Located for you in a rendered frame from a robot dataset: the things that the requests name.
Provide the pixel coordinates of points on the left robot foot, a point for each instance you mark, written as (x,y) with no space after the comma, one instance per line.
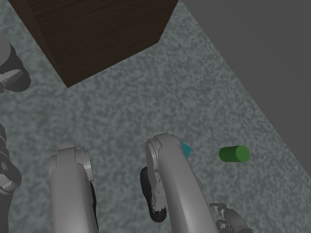
(94,202)

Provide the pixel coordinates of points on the left robot arm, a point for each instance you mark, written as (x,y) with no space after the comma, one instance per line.
(10,179)

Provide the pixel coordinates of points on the right robot foot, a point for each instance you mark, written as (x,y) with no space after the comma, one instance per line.
(147,192)

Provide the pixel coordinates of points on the right robot hand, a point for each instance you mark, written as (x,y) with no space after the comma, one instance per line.
(233,221)

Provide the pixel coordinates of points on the left robot hand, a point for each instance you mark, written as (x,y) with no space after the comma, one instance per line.
(9,77)

